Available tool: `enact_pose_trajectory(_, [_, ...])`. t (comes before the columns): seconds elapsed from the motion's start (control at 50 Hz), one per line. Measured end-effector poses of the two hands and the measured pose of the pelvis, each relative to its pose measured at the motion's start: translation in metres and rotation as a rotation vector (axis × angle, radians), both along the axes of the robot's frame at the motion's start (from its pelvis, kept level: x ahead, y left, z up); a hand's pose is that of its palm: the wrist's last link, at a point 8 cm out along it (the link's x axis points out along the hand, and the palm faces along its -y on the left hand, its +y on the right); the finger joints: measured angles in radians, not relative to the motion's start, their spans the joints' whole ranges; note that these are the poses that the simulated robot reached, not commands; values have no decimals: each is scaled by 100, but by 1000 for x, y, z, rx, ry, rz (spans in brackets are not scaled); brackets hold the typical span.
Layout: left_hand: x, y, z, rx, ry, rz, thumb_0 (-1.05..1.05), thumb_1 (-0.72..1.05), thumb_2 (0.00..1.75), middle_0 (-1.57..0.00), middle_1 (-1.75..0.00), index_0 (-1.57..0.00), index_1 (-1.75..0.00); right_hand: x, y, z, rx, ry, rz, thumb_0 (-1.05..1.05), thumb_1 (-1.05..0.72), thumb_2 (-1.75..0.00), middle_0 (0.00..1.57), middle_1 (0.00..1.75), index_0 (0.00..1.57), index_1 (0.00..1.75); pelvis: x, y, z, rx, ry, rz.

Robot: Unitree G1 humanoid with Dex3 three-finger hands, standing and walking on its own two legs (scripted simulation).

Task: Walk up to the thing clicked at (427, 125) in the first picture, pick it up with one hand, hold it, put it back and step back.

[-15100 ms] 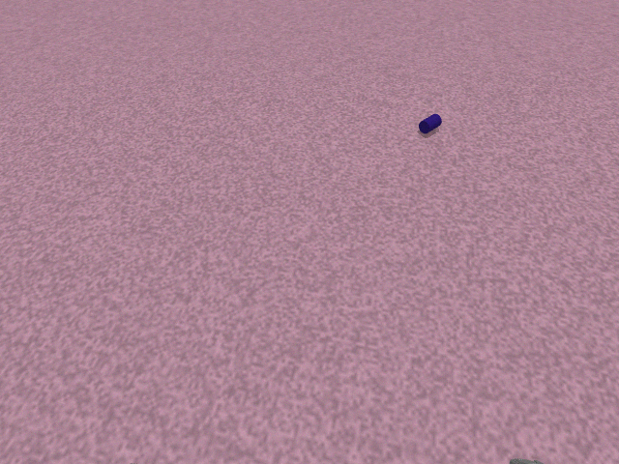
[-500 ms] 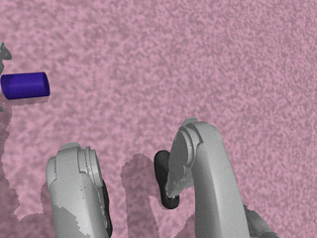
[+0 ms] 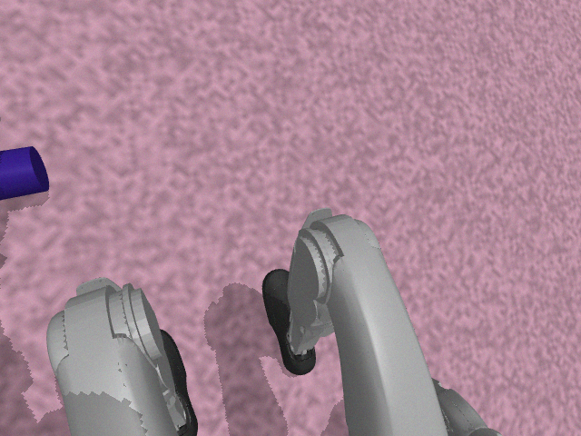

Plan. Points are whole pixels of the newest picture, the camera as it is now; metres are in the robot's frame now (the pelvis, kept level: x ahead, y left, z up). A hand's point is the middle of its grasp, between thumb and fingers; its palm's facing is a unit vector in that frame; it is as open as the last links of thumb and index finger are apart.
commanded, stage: close in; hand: left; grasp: from above
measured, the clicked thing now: (1, 175) +0.51 +0.30 -0.30
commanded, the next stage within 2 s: rest palm in 0.10 s
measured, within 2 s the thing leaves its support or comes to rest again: neither
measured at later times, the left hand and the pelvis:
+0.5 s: hand out of the picture +0.49 +0.30 -0.23, palm faces -0.49 -0.07 -0.87, open 13.8 cm; pelvis +0.01 +0.00 -0.02, yaw -2 degrees
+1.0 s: hand out of the picture +0.49 +0.30 -0.26, palm faces -0.47 -0.07 -0.88, open 13.7 cm; pelvis +0.01 +0.01 -0.03, yaw -4 degrees
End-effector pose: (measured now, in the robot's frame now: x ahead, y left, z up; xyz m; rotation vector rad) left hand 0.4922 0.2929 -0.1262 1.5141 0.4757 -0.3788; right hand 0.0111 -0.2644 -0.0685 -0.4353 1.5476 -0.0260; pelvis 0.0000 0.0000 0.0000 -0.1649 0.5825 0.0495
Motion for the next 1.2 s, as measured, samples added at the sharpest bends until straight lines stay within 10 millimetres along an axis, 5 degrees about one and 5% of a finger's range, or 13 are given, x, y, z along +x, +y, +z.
enact_pose_trajectory(0.16, [4,6,-12,-16,-55,-8,0,-47,94,-8,-101,-12,-98,-11,-3,-1,-30,37,20,0,-90,-89,20,30,21,30,0,0,-11,-9,-14,-14])
enact_pose_trajectory(0.62, [4,12,-60,-30,-33,34,0,-43,93,-10,-99,-13,-96,14,2,4,-38,2,124,0,-90,-90,20,29,20,30,6,4,-21,-41,-39,-27])
enact_pose_trajectory(1.2, [4,10,-82,-27,-40,45,0,-42,97,-12,-99,-13,-98,3,12,10,-8,24,158,0,-90,-90,20,29,20,30,5,6,-27,-67,-65,-44])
